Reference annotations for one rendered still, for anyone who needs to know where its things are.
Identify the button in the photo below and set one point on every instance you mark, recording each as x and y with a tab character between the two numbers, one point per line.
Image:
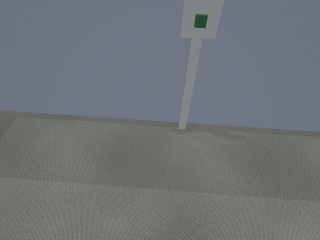
200	20

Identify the panel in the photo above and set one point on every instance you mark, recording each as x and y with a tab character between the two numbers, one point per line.
213	9

